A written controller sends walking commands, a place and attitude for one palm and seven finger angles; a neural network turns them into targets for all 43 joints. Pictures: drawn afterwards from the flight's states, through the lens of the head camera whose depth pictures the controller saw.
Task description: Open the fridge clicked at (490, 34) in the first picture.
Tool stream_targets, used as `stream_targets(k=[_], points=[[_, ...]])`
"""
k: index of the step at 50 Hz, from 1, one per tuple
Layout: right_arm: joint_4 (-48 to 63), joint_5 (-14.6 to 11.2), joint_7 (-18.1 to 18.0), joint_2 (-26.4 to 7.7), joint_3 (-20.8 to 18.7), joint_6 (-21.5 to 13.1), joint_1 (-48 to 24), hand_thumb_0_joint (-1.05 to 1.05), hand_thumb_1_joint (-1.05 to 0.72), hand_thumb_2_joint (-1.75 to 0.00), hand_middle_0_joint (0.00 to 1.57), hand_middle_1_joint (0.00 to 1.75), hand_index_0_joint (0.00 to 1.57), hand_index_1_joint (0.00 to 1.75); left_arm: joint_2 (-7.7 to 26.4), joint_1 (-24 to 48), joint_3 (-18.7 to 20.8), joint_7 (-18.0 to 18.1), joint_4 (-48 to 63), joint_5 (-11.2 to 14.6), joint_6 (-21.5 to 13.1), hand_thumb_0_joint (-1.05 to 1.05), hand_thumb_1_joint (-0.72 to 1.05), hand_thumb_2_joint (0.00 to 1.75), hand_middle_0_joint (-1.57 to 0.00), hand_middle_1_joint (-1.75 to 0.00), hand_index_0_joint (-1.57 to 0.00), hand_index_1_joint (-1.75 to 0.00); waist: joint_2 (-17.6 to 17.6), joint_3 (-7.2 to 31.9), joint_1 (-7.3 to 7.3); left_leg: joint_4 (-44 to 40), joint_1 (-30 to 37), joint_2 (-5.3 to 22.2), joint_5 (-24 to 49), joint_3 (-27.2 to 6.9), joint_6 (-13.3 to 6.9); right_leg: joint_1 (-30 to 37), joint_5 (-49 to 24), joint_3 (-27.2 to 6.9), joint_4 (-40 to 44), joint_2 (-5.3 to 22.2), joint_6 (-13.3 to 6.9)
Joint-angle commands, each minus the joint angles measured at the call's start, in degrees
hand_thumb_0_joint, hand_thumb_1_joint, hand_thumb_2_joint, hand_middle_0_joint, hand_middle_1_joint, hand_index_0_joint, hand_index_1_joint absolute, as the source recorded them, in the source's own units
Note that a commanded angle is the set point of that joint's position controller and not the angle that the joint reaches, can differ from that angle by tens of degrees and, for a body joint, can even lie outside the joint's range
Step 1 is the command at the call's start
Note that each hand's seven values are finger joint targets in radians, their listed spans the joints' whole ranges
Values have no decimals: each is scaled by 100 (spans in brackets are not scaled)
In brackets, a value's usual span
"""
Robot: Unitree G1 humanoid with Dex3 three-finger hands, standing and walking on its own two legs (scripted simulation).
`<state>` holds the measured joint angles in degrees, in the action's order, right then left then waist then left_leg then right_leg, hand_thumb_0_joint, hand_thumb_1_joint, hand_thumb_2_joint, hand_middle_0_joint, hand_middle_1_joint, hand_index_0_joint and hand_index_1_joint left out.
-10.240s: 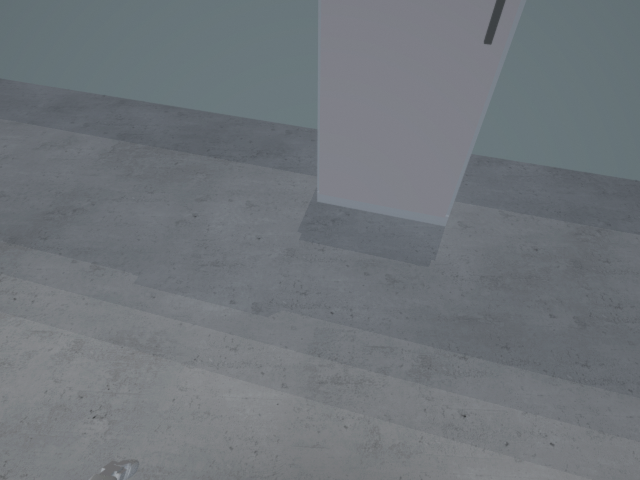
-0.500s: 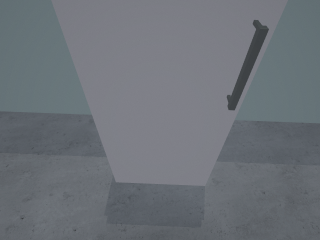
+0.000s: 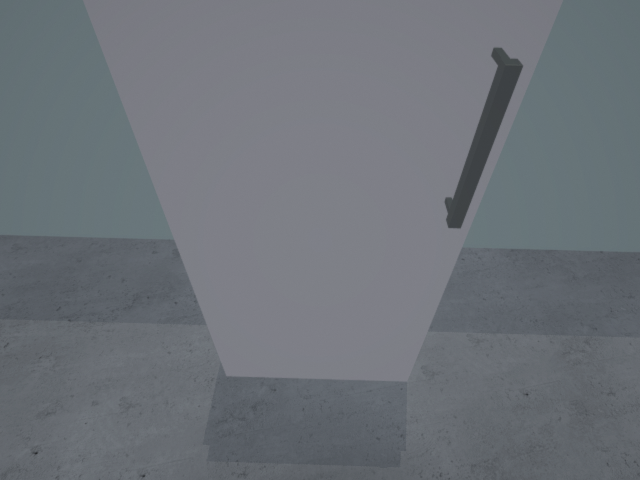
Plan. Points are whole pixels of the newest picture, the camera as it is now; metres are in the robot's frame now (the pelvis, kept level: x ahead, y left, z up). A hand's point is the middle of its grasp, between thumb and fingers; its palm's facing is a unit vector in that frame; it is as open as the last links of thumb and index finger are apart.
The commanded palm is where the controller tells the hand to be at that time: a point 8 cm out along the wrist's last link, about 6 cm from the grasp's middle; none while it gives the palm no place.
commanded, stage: shuffle to correct the standing spot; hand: right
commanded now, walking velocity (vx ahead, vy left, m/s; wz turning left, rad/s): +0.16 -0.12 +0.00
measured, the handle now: (473, 148) +0.52 -0.20 +0.17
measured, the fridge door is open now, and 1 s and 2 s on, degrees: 0 0 0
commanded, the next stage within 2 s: come to a stop and stand still in 0.10 s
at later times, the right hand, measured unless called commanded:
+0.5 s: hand out of the picture +0.15 -0.23 -0.19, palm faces +0.04 +0.97 -0.22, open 7.4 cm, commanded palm none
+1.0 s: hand out of the picture +0.06 -0.26 -0.19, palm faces +0.07 +0.97 -0.25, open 7.4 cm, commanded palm none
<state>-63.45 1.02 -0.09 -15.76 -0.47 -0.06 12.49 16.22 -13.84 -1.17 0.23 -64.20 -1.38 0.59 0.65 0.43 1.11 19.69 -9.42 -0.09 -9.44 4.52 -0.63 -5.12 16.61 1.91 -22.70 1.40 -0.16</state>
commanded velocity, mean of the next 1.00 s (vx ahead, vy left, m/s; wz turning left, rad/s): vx -0.03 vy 0.00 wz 0.00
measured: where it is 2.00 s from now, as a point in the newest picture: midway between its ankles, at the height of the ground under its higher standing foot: outside the picture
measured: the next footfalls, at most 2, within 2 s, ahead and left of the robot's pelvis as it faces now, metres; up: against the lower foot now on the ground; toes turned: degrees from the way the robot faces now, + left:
left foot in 0.46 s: +0.12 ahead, +0.08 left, +0.00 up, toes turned +0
right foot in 0.64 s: +0.13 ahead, -0.16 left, +0.00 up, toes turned -3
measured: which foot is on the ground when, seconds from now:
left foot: down 0.00-0.16, up 0.18-0.44, down 0.46-1.00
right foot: down 0.00-0.48, up 0.50-0.62, down 0.64-1.00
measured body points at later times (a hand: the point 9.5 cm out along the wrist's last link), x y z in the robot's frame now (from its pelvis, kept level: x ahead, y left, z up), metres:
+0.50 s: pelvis +0.08 -0.03 -0.02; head +0.11 -0.04 +0.43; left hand -0.03 +0.18 -0.16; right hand +0.15 -0.28 -0.17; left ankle +0.14 +0.08 -0.75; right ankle -0.04 -0.11 -0.73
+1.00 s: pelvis +0.05 -0.07 -0.02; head +0.02 -0.07 +0.43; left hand +0.16 +0.16 -0.15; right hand +0.05 -0.31 -0.17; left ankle +0.08 +0.08 -0.74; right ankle +0.09 -0.16 -0.75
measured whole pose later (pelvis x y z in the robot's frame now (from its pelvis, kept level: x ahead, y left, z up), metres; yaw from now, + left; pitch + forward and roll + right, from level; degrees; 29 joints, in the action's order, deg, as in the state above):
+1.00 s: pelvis +0.05 -0.07 -0.02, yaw +0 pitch -5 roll +1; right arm -57.7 1.4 -2.7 -10.9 -0.9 1.5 19.0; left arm 9.9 -10.6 2.4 1.0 -51.7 -0.8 -0.1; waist 0.8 -1.2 1.7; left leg 37.0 -14.1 1.7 -17.9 -1.7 1.7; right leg -15.9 16.5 3.6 -37.7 0.0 -2.5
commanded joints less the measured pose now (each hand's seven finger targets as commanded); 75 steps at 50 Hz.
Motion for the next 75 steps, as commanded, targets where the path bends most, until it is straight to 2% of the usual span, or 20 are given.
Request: stream_targets(k=[1,5,8,11,19,22,24,27,31,33,34,36,37,38,39,41,45,47,51,75], points=[[224,-9,-96,-922,-256,-59,350,0,-90,-90,20,30,20,30,448,-552,112,32,165,-5,-97,0,90,90,-20,-30,-20,-30,-566,-439,-10,-858,264,1430,-1674,-1625,-493,-1057,268,-74,-167,223,5],[243,-11,-101,-581,-278,-62,449,0,-90,-90,20,30,20,30,317,-1017,144,79,118,22,-198,0,90,90,-20,-30,-20,-30,-93,-462,-124,62,37,1077,-795,-968,-431,-731,-295,-245,98,353,-97],[439,53,-96,1,-133,-42,93,0,-90,-90,20,30,20,30,547,-1666,239,170,-38,43,-242,0,90,90,-20,-30,-20,-30,1265,-681,-376,1966,-1474,146,-1172,284,1,429,-2479,-1354,703,1261,-613],[585,40,-139,60,-136,-32,-128,0,-90,-90,20,30,20,30,211,-2122,140,294,-168,24,-284,0,90,90,-20,-30,-20,-30,785,-969,-445,3348,-2596,346,-2169,-152,-10,1073,-4654,-1482,501,1514,-1075],[594,-33,-154,-248,-296,-24,111,0,-90,-90,20,30,20,30,535,-1318,338,447,25,110,-348,0,90,90,-20,-30,-20,-30,549,-417,7,1206,-705,110,-285,37,-70,583,-6266,-687,-127,986,-292],[384,-17,-261,-295,-357,-68,874,0,-90,-90,20,30,20,30,-9,-1492,402,408,103,198,-249,0,90,90,-20,-30,-20,-30,-182,194,185,923,1013,839,2955,-905,-499,-630,-4262,-494,-1518,485,150],[283,-27,-302,-382,-336,-101,940,0,-90,-90,20,30,20,30,-493,-1682,405,352,53,209,-128,0,90,90,-20,-30,-20,-30,-629,453,16,568,1118,2368,4869,-1756,-1511,-1272,1219,-209,-2708,-186,228],[620,63,-319,-244,-330,10,-28,0,-90,-90,20,30,20,30,-710,-1371,393,294,96,125,21,0,90,90,-20,-30,-20,-30,-827,-250,-219,227,-546,2012,2811,-1451,-1308,-1049,1834,-387,-2564,167,24],[789,-23,-243,-245,-364,92,-328,0,-90,-90,20,30,20,30,-625,-1850,431,240,6,69,-28,0,90,90,-20,-30,-20,-30,-543,0,-502,885,-1197,1336,1095,-964,-623,-135,-384,40,-647,141,117],[968,-83,-187,204,-300,239,-308,0,-90,-90,20,30,20,30,0,-1223,523,243,407,-30,-98,0,90,90,-20,-30,-20,-30,1502,-480,-312,2165,-1512,124,-1300,-190,60,-1149,-216,-1757,983,1545,-445],[993,-26,-193,107,-347,290,-386,0,-90,-90,20,30,20,30,180,-628,514,216,622,-68,-104,0,90,90,-20,-30,-20,-30,1437,-720,-222,3049,-1109,19,-1800,-413,86,-1911,-183,-1939,1315,1876,-777],[857,50,-196,60,-387,324,-143,0,-90,-90,20,30,20,30,58,-189,438,274,747,-51,-161,0,90,90,-20,-30,-20,-30,802,-820,5,3592,-1161,131,-1592,-797,129,-1888,-1408,-1375,981,1566,-764],[690,-105,-365,27,-177,132,403,0,-90,-90,20,30,20,30,508,226,569,213,934,106,-181,0,90,90,-20,-30,-20,-30,1490,258,89,2989,-1359,498,-1494,-802,-119,-480,-4165,-250,-837,1423,-525],[717,-44,-296,-111,-199,-53,659,0,-90,-90,20,30,20,30,421,418,475,192,1262,53,-175,0,90,90,-20,-30,-20,-30,1004,609,253,1085,-1181,290,-326,-257,-27,316,-5120,-152,-1775,1069,-461],[785,24,-277,-168,-299,-178,733,0,-90,-90,20,30,20,30,13,-229,527,211,1354,84,-241,0,90,90,-20,-30,-20,-30,30,1251,53,1144,-6,623,3093,-1070,-179,-196,-4577,-223,-2551,565,-159],[735,57,-397,-400,-328,-260,912,0,-90,-90,20,30,20,30,-321,-374,492,208,1464,182,-237,0,90,90,-20,-30,-20,-30,-1794,1091,50,1484,1586,1765,6668,-1848,-1111,-2285,1335,-232,-2788,-185,30],[1120,5,-345,-382,-207,-99,223,0,-90,-90,20,30,20,30,120,-491,597,110,1325,97,-175,0,90,90,-20,-30,-20,-30,203,200,-360,1433,-961,487,802,-990,-197,-291,-1540,-558,-587,354,-177],[1158,10,-336,21,-158,32,456,0,-90,-90,20,30,20,30,210,-141,552,90,1508,33,-126,0,90,90,-20,-30,-20,-30,83,-407,-178,1052,-906,119,-1311,-682,-32,-1193,51,-1094,76,864,-470],[1084,97,-257,-82,-111,39,828,0,-90,-90,20,30,20,30,358,239,559,36,1656,27,-95,0,90,90,-20,-30,-20,-30,284,-1145,-43,1030,-881,61,-1271,-734,-81,-2214,2090,-1160,734,599,-392],[766,30,-166,6,-198,13,1311,0,-90,-90,20,30,20,30,55,-662,436,71,858,9,-44,0,90,90,-20,-30,-20,-30,-31,-521,-101,462,-1274,183,-2365,-1333,-201,-1759,1704,-885,260,124,-142]])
